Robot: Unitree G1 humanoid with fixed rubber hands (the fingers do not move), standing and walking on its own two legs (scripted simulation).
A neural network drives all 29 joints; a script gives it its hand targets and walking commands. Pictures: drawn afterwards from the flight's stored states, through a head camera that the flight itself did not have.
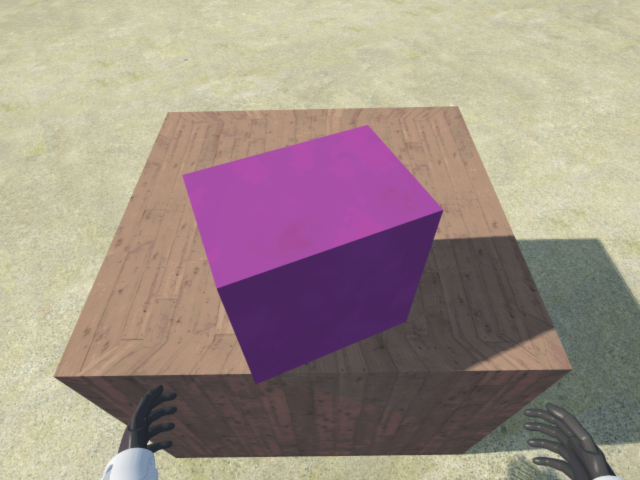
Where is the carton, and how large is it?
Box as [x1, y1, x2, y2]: [182, 125, 442, 383]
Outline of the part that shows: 367,125 182,175 217,290 255,383 260,382 406,320 442,209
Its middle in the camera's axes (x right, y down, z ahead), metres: -0.01 +0.02 +0.58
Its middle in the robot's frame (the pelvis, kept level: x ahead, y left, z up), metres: +0.41 +0.05 +0.01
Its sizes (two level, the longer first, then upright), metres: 0.271 0.190 0.276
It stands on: a pedestal, 0.64 m high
